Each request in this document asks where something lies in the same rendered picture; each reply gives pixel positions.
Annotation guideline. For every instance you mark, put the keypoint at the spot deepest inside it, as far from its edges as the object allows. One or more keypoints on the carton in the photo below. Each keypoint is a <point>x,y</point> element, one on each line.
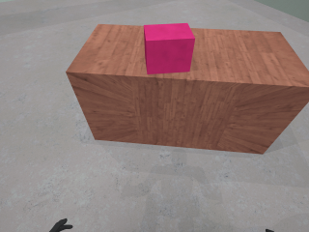
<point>168,48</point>

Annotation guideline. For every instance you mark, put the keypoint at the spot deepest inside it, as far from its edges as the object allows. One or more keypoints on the pedestal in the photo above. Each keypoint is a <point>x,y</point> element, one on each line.
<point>243,89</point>

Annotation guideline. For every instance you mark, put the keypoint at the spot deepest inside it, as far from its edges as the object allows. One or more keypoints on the robot left hand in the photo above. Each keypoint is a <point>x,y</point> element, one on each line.
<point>60,226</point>

